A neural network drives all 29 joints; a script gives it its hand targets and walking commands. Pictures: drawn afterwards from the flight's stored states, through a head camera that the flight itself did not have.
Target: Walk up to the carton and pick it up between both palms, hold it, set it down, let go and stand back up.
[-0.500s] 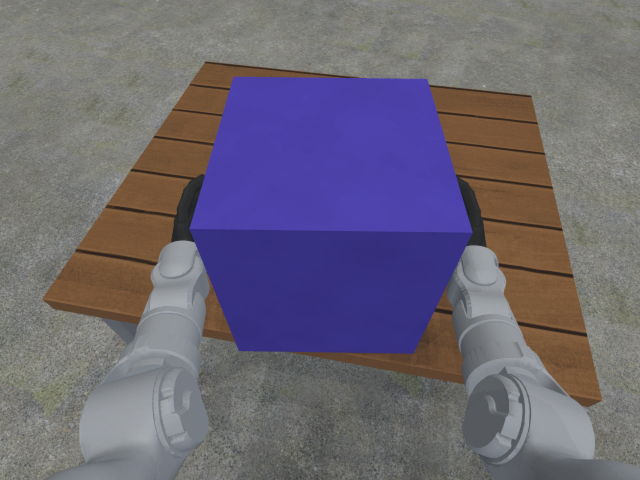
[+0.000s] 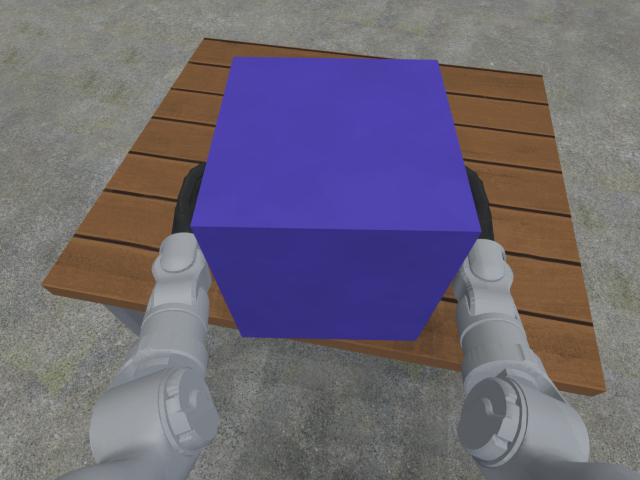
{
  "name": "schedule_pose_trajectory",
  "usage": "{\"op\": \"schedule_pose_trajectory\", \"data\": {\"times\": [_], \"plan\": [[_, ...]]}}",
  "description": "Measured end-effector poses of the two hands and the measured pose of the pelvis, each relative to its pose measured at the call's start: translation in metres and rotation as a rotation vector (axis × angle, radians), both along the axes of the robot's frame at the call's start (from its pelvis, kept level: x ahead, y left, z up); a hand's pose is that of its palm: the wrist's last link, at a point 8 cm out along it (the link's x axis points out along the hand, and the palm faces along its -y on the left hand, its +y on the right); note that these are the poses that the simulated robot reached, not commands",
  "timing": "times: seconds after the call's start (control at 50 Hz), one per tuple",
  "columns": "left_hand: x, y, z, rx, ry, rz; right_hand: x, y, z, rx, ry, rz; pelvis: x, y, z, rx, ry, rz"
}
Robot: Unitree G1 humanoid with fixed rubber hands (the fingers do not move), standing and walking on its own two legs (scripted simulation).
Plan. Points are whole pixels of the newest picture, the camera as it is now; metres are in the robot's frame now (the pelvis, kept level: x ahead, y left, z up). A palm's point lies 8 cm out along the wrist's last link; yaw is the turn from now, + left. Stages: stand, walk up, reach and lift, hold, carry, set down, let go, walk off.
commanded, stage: set down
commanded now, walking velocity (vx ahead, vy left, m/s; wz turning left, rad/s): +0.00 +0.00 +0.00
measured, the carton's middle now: (331, 209) +0.47 +0.01 +0.02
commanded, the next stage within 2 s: none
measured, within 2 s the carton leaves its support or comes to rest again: neither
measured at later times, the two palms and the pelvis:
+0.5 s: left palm (197, 224) +0.43 +0.19 +0.03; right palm (468, 238) +0.42 -0.17 +0.02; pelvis +0.00 +0.00 -0.01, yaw -3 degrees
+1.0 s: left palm (165, 232) +0.42 +0.23 +0.03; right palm (521, 233) +0.42 -0.24 +0.03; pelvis -0.03 -0.02 -0.04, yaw -2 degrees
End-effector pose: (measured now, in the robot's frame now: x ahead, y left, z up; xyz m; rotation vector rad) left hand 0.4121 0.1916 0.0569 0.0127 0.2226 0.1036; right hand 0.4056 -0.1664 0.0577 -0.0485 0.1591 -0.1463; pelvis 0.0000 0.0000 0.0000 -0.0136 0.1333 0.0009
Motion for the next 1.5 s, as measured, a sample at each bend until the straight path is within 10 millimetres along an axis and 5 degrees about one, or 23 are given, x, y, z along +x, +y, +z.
{"op": "schedule_pose_trajectory", "data": {"times": [0.3,0.5,0.6,0.94,1.14,1.36,1.5], "plan": [[0.002,0.001,-0.003,0.023,0.021,-0.009,0.0,0.0,-0.003,0.002,0.018,0.005,0.008,0.0,-0.001,-0.002,-0.01,-0.008],[0.02,0.002,-0.022,0.029,0.094,0.026,0.01,-0.006,-0.034,0.005,0.187,0.051,0.001,0.0,-0.014,-0.011,0.16,-0.057],[0.025,0.005,-0.021,0.029,0.058,0.039,0.022,-0.01,-0.031,0.02,0.131,0.039,-0.002,0.0,-0.023,-0.016,0.237,-0.053],[0.006,0.042,-0.03,0.052,0.058,0.076,0.014,-0.074,-0.03,0.012,0.135,-0.009,-0.023,-0.012,-0.035,-0.004,0.273,-0.036],[0.011,0.033,0.006,0.037,0.017,0.052,0.02,-0.072,0.005,0.048,0.069,0.032,-0.033,-0.022,-0.035,0.008,0.259,-0.021],[0.019,0.037,0.075,0.051,-0.004,0.056,0.026,-0.071,0.072,0.047,0.064,0.006,-0.032,-0.03,-0.026,0.017,0.18,-0.001],[0.021,0.042,0.103,0.045,-0.003,0.057,0.026,-0.07,0.096,0.052,0.069,-0.003,-0.03,-0.03,-0.018,0.013,0.135,0.007]]}}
